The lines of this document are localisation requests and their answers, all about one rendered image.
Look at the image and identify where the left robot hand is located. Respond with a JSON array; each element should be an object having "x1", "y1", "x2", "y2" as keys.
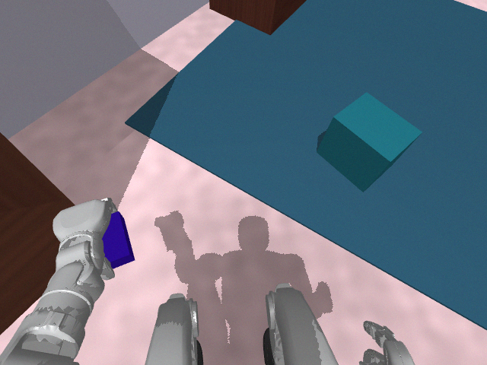
[{"x1": 53, "y1": 198, "x2": 117, "y2": 280}]

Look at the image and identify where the left robot arm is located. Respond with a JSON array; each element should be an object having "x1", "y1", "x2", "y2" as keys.
[{"x1": 0, "y1": 231, "x2": 105, "y2": 365}]

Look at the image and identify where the right robot hand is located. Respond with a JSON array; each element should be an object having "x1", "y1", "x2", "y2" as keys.
[{"x1": 359, "y1": 321, "x2": 415, "y2": 365}]

